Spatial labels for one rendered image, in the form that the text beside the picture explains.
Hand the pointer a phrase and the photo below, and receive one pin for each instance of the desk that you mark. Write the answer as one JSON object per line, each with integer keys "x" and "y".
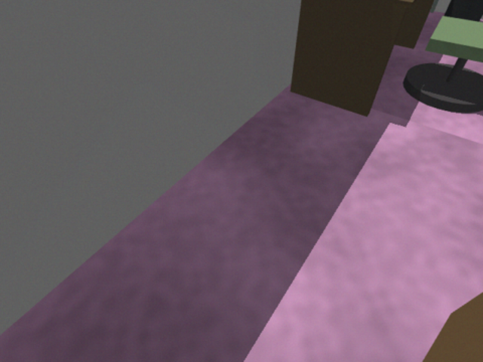
{"x": 343, "y": 47}

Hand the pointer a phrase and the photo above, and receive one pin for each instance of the office chair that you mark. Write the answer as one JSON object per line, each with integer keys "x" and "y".
{"x": 448, "y": 87}

